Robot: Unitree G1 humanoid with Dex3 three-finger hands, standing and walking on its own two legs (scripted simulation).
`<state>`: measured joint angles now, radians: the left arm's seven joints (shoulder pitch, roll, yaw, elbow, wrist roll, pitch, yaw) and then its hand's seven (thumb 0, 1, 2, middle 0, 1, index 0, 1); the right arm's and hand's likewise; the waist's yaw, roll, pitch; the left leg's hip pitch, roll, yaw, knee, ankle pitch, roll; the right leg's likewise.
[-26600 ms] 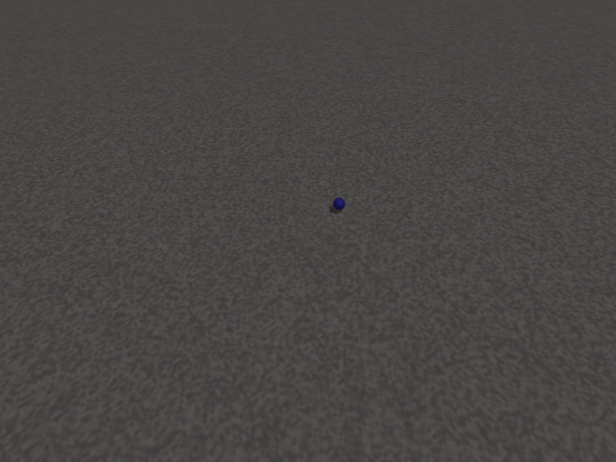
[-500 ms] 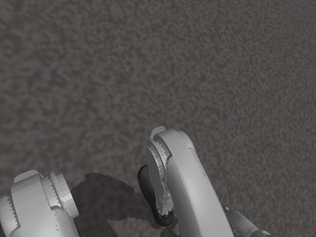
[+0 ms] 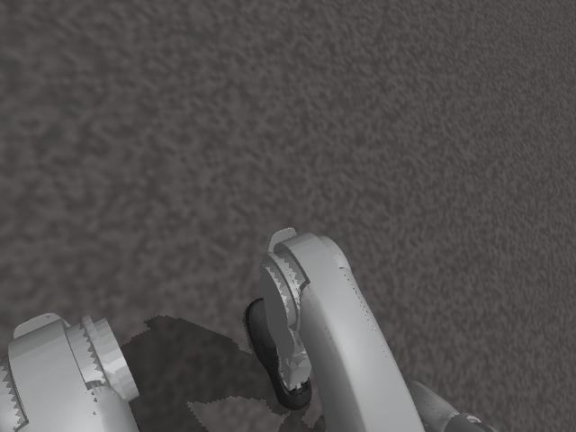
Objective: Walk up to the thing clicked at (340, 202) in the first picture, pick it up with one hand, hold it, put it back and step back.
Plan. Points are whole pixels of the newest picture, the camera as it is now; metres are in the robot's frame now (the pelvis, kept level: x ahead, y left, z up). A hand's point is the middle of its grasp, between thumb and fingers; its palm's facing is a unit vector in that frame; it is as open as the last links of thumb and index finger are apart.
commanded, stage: rest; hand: left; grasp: from above
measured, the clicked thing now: out of the picture +0.44 +0.36 -0.26
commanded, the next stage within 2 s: open in 0.08 s
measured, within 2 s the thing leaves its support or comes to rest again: neither
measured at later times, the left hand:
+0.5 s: hand out of the picture +0.43 +0.34 -0.24, palm faces -0.42 -0.17 -0.89, open 9.1 cm
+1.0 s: hand out of the picture +0.43 +0.34 -0.24, palm faces -0.43 -0.17 -0.89, open 12.8 cm
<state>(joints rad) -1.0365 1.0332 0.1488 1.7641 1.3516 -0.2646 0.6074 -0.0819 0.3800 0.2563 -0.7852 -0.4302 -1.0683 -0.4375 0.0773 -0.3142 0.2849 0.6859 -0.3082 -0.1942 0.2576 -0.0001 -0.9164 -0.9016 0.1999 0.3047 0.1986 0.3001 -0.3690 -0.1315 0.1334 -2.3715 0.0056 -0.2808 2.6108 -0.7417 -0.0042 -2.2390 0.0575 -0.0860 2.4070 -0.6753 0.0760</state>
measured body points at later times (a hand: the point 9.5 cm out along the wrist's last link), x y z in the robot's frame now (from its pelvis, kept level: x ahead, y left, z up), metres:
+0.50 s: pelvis +0.00 +0.00 +0.00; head +0.25 +0.14 +0.34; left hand +0.45 +0.35 -0.19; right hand +0.07 -0.25 -0.05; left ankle +0.05 +0.12 -0.26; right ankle +0.12 -0.15 -0.25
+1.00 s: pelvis +0.00 +0.00 +0.00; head +0.26 +0.14 +0.34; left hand +0.45 +0.35 -0.19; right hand +0.07 -0.25 -0.05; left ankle +0.05 +0.12 -0.26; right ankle +0.12 -0.15 -0.25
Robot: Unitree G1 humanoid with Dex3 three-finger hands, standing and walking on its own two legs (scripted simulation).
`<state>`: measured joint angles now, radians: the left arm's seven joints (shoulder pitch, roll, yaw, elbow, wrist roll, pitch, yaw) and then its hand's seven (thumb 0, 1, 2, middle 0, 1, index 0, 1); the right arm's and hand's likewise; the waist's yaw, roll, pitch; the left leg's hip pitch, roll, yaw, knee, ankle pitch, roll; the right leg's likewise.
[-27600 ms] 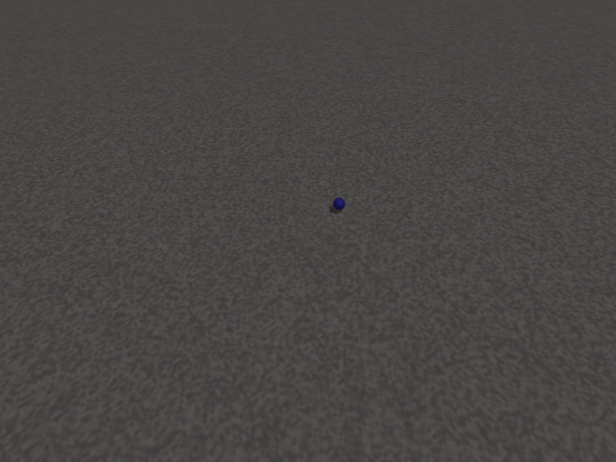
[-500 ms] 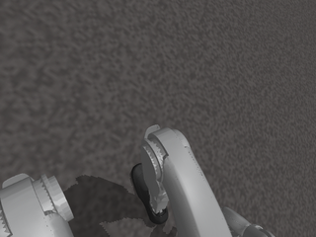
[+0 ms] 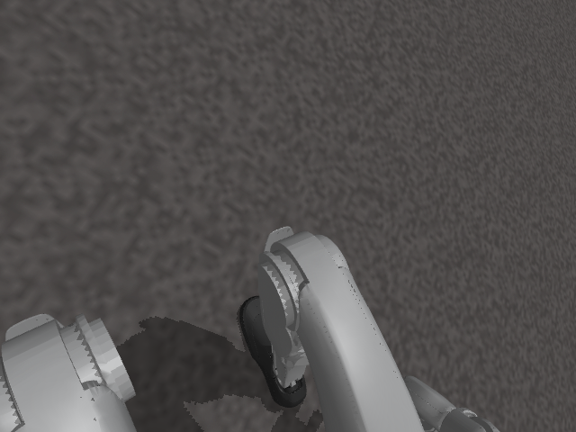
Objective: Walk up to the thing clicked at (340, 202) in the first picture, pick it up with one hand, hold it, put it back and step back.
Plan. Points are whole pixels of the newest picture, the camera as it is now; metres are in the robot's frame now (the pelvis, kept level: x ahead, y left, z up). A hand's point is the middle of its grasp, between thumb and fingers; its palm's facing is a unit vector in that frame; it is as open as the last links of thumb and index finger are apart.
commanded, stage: open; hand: left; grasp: from above
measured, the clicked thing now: out of the picture +0.45 +0.36 -0.26
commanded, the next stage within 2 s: withdraw in 0.02 s
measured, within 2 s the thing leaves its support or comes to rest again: neither
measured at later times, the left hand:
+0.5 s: hand out of the picture +0.46 +0.38 -0.13, palm faces -0.27 -0.08 -0.96, open 14.0 cm
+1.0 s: hand out of the picture +0.41 +0.35 -0.12, palm faces -0.43 -0.12 -0.90, open 14.0 cm
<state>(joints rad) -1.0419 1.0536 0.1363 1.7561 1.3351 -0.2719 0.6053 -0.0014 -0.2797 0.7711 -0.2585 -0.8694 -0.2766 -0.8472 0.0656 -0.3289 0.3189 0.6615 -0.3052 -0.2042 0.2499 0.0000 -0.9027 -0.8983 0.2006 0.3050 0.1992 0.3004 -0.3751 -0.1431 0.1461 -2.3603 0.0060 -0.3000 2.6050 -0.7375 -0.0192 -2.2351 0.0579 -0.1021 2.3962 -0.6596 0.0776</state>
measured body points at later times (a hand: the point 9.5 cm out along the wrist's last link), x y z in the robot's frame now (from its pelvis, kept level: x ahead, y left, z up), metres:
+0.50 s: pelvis +0.01 +0.00 +0.02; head +0.23 +0.13 +0.39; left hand +0.47 +0.38 -0.08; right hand +0.10 -0.25 -0.06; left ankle +0.06 +0.13 -0.26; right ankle +0.12 -0.14 -0.26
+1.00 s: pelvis -0.02 -0.02 +0.03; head +0.20 +0.11 +0.40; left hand +0.43 +0.35 -0.07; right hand +0.08 -0.29 -0.05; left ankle +0.06 +0.13 -0.26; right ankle +0.12 -0.14 -0.26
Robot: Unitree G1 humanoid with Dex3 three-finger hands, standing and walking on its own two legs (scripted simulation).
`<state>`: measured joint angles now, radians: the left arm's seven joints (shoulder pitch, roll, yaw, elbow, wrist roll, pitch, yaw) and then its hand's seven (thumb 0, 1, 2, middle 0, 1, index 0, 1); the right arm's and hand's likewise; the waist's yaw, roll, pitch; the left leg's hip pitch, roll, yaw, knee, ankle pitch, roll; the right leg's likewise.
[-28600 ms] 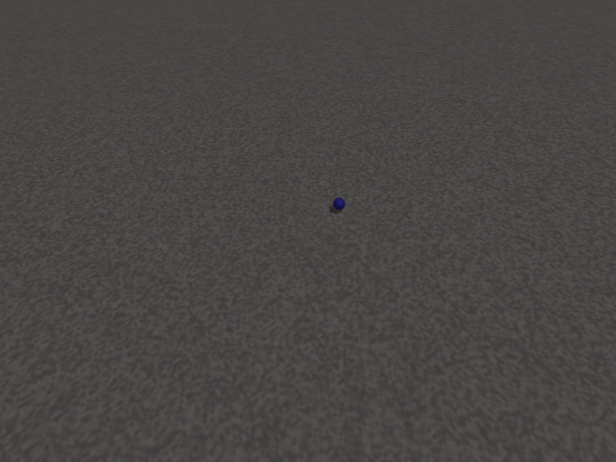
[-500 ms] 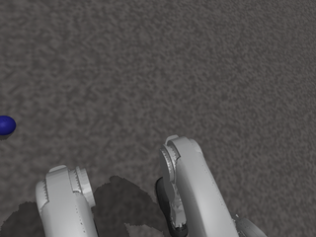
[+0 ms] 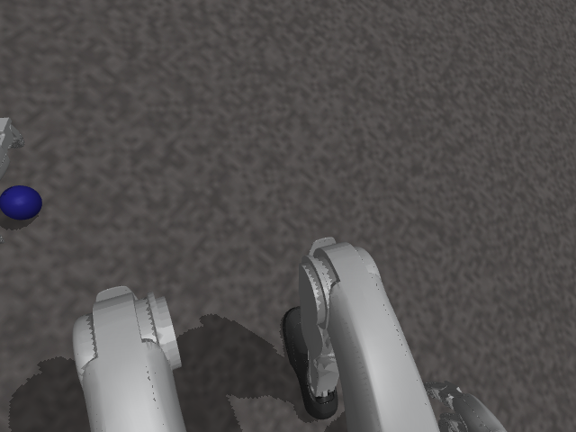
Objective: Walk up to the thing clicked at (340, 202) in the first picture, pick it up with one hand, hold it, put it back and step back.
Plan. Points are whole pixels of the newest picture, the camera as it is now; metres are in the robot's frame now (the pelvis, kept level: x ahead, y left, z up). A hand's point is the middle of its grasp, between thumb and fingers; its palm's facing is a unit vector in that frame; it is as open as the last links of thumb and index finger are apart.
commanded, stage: withdraw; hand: left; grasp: from above
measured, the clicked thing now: (21, 202) +0.50 +0.32 -0.29
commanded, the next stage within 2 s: home in 0.06 s
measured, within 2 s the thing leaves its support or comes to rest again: neither
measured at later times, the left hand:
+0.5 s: hand out of the picture +0.45 +0.34 -0.07, palm faces -0.37 -0.27 -0.89, open 12.3 cm
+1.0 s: hand out of the picture +0.28 +0.24 +0.15, palm faces -0.03 -0.89 -0.46, open 7.5 cm
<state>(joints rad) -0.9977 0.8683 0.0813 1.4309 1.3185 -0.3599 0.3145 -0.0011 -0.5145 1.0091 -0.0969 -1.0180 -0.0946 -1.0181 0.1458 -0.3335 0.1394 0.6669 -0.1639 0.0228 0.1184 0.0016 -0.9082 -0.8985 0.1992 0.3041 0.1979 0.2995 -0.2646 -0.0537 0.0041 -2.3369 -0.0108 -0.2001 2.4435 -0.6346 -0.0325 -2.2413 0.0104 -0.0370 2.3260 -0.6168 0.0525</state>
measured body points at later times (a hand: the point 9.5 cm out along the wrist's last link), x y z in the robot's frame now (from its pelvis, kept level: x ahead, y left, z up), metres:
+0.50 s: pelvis +0.02 +0.01 +0.05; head +0.24 +0.07 +0.44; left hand +0.47 +0.35 -0.02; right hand +0.08 -0.26 -0.06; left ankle +0.09 +0.13 -0.28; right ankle +0.12 -0.14 -0.28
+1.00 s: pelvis +0.02 -0.01 +0.24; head +0.15 +0.04 +0.67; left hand +0.28 +0.29 +0.18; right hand +0.26 -0.22 +0.15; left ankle +0.08 +0.13 -0.28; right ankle +0.12 -0.14 -0.28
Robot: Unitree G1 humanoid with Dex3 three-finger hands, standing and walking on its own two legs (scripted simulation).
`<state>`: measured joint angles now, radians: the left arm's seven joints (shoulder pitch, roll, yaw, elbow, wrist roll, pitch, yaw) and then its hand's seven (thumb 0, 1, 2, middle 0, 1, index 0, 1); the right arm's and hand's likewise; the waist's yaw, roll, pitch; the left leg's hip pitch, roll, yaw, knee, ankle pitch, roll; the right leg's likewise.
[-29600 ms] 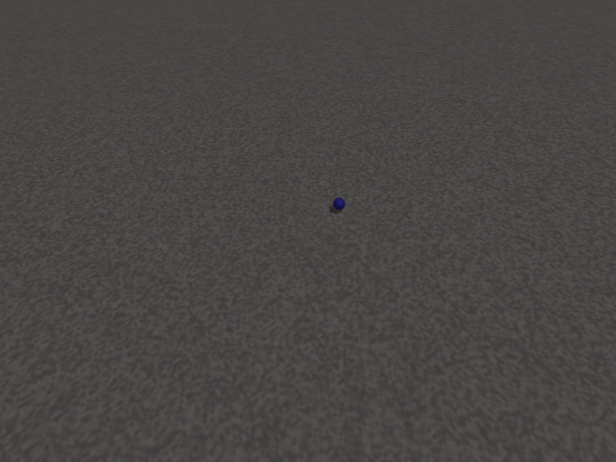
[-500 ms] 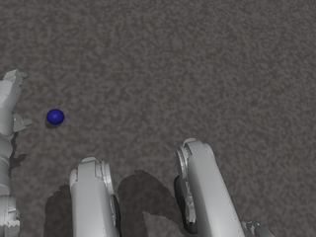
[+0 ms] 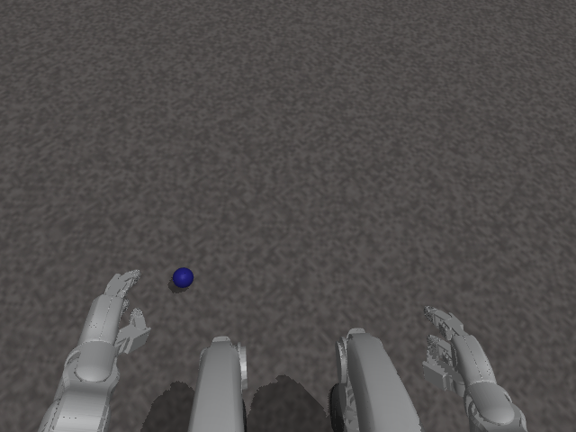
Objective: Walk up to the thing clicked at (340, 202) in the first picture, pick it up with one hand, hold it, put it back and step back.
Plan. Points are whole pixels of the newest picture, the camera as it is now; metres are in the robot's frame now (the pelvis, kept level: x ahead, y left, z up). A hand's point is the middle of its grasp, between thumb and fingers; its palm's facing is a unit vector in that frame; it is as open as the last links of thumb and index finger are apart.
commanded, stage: home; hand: left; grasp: from above
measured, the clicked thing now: (183, 277) +0.51 +0.27 -0.53
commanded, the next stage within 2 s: none
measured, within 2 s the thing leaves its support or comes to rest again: neither
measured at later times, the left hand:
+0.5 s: hand (110, 360) +0.23 +0.18 +0.10, palm faces +0.10 -0.97 -0.20, open 7.4 cm
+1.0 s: hand (101, 368) +0.22 +0.19 +0.10, palm faces +0.10 -0.98 -0.20, open 7.4 cm
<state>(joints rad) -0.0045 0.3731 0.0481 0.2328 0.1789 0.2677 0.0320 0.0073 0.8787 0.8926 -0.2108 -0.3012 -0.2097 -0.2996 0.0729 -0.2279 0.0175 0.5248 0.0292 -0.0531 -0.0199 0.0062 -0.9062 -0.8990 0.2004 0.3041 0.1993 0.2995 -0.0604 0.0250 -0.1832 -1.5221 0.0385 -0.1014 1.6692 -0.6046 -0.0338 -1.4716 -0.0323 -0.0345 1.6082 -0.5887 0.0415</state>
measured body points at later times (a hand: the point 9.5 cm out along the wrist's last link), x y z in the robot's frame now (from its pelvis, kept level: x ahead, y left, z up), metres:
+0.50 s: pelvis +0.06 +0.00 +0.14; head +0.08 +0.00 +0.59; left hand +0.22 +0.23 +0.12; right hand +0.22 -0.25 +0.08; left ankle +0.07 +0.13 -0.53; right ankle +0.08 -0.15 -0.53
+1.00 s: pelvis +0.07 +0.00 +0.15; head +0.08 +0.01 +0.60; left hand +0.21 +0.24 +0.12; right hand +0.24 -0.23 +0.09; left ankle +0.07 +0.13 -0.53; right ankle +0.08 -0.15 -0.53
